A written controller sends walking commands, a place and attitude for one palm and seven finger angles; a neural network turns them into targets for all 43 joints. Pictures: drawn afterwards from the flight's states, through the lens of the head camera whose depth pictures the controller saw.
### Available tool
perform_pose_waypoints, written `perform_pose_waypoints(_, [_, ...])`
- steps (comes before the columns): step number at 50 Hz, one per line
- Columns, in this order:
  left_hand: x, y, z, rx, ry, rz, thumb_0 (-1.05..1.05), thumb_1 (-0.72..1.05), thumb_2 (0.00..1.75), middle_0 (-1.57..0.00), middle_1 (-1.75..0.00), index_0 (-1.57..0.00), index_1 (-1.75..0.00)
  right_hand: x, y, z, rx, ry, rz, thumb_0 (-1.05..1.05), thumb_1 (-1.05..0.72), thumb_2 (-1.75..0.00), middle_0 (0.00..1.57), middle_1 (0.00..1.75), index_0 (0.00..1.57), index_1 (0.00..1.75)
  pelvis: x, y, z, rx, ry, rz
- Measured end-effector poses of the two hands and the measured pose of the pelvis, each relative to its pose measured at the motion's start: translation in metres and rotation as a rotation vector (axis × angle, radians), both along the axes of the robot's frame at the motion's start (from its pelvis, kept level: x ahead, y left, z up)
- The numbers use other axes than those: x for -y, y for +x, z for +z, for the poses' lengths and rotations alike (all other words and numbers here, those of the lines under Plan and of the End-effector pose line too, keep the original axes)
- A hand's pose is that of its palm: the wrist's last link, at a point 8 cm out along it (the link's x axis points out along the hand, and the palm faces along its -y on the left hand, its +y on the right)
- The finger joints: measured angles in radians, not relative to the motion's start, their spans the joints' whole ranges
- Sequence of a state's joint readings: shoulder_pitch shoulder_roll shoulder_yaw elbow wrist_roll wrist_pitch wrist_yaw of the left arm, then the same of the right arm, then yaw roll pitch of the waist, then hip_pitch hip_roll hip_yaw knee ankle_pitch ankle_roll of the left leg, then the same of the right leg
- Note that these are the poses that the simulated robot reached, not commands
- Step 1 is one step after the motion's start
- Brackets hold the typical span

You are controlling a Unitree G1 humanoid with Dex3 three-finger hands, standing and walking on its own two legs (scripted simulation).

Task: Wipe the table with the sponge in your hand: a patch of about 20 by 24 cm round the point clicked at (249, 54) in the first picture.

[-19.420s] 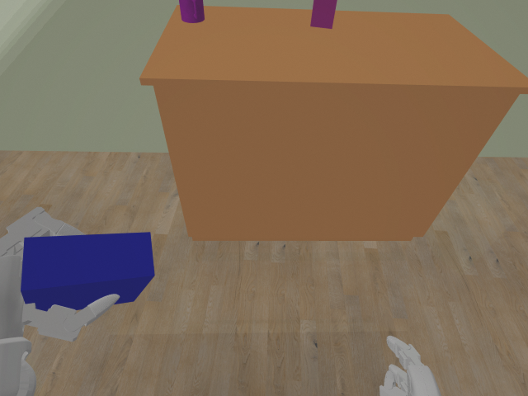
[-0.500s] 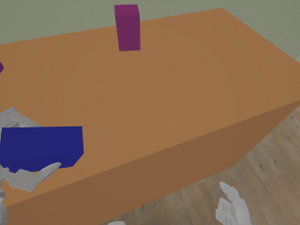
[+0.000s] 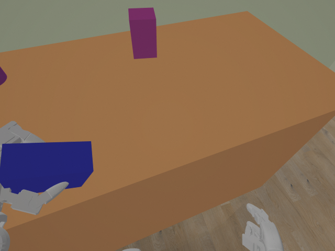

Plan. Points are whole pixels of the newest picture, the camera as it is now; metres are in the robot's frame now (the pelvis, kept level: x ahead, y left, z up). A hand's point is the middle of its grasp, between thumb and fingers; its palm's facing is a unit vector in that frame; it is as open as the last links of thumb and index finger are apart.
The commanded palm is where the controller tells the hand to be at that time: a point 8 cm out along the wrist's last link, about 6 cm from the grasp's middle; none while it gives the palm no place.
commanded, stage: shuffle to correct the standing spot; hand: left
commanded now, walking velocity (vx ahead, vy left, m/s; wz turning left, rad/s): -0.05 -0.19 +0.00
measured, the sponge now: (62, 168) +0.23 +0.21 +0.14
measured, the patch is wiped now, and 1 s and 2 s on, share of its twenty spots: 0.00 0.00 0.00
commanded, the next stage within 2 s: come to a stop and stand still in 1.38 s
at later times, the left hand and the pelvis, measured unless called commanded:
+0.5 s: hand (41, 163) +0.23 +0.23 +0.16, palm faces +0.35 -0.85 -0.40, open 9.5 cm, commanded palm +0.17 +0.27 +0.18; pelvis +0.01 -0.01 +0.00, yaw +0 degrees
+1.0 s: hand (36, 164) +0.22 +0.24 +0.16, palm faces +0.33 -0.86 -0.40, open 9.5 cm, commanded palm +0.16 +0.28 +0.18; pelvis +0.00 +0.00 +0.00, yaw +0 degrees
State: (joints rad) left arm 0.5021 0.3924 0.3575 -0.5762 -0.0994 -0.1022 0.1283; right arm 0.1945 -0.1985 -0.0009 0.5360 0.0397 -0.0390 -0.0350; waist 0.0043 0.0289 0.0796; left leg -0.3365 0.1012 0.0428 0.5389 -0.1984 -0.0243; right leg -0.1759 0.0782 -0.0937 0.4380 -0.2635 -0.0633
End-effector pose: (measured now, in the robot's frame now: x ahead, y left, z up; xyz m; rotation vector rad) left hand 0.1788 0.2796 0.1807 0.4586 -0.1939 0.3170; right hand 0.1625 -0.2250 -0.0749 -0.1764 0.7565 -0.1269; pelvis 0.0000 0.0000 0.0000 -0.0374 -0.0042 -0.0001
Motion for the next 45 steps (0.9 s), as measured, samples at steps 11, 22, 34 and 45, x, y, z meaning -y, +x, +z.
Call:
perform_pose_waypoints(11, [0.002, 0.003, 0.000, -0.011, 0.006, 0.012, -0.01, -0.44, 1.02, -0.79, -1.38, -0.78, -1.38, 0.000, 0.001, -0.006, -0.021, 0.013, 0.006, 0.01, -0.90, -0.90, 0.20, 0.30, 0.20, 0.30, 0.003, 0.005, 0.000, -0.003, 0.005, 0.002])
perform_pose_waypoints(22, [0.006, 0.008, -0.001, 0.001, -0.003, 0.015, -0.01, -0.44, 1.02, -0.79, -1.38, -0.78, -1.38, 0.008, 0.010, -0.006, -0.009, 0.004, 0.004, 0.01, -0.90, -0.90, 0.20, 0.30, 0.20, 0.30, 0.007, 0.010, -0.003, -0.004, 0.005, 0.004])
perform_pose_waypoints(34, [0.008, 0.009, 0.000, 0.003, 0.006, -0.004, -0.01, -0.44, 1.02, -0.78, -1.38, -0.78, -1.38, 0.008, 0.013, 0.000, 0.006, 0.000, 0.005, 0.01, -0.90, -0.90, 0.20, 0.30, 0.20, 0.30, 0.008, 0.007, -0.002, -0.001, 0.002, 0.003])
perform_pose_waypoints(45, [0.003, 0.007, -0.004, 0.009, -0.024, -0.013, -0.01, -0.44, 1.02, -0.78, -1.38, -0.78, -1.38, 0.003, 0.003, -0.003, -0.014, -0.006, -0.010, 0.01, -0.90, -0.90, 0.20, 0.30, 0.20, 0.30, 0.001, 0.005, -0.003, -0.002, 0.001, 0.000])
